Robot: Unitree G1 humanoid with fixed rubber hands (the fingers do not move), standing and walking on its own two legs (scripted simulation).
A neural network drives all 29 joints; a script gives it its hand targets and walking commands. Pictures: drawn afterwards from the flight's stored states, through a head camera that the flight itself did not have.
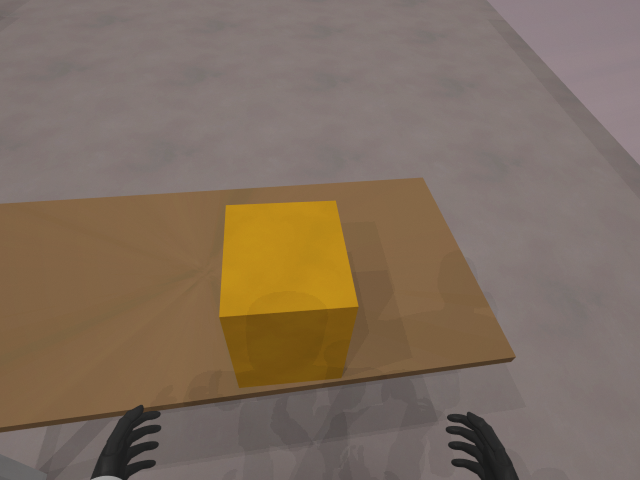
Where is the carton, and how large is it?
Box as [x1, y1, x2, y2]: [219, 201, 358, 387]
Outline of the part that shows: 335,201 226,205 219,317 239,387 341,377 358,306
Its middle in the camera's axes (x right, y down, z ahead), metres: -0.06 +0.09 +0.65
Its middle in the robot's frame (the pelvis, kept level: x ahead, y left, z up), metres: +0.42 +0.07 -0.08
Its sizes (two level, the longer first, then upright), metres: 0.208 0.181 0.240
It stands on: a table, 0.58 m high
